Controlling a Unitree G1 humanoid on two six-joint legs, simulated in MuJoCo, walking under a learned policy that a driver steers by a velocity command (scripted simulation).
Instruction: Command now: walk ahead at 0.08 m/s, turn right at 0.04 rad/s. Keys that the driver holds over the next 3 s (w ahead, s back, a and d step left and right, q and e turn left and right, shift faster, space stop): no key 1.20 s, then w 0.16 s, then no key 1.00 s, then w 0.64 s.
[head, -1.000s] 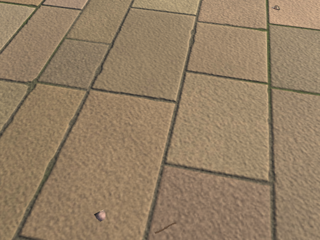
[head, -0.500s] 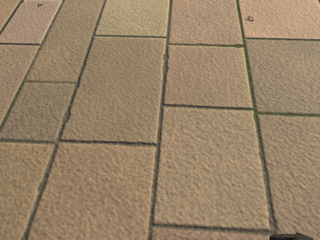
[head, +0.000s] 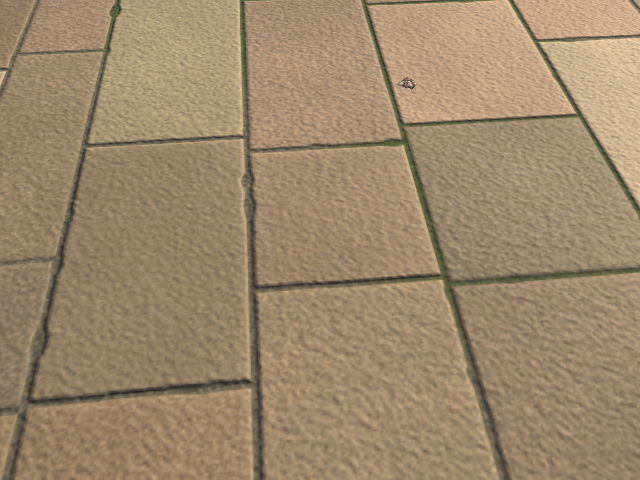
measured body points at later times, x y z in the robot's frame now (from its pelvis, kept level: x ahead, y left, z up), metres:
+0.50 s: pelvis +0.03 -0.02 +0.00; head +0.03 -0.03 +0.45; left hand +0.05 +0.22 -0.15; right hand +0.02 -0.26 -0.16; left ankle -0.01 +0.09 -0.74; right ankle +0.05 -0.11 -0.74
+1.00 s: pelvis +0.02 -0.02 +0.00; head +0.03 -0.02 +0.45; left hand +0.01 +0.20 -0.16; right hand -0.02 -0.23 -0.16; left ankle -0.01 +0.09 -0.74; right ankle +0.05 -0.11 -0.74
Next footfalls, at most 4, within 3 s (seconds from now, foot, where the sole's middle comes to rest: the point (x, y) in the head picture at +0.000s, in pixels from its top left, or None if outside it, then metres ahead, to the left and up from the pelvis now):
1.78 left None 0.16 0.08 -0.78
2.72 left None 0.31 0.11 -0.78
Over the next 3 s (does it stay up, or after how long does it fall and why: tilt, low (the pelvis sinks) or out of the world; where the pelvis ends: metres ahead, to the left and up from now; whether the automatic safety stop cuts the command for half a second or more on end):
stays up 0.33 0.05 0.01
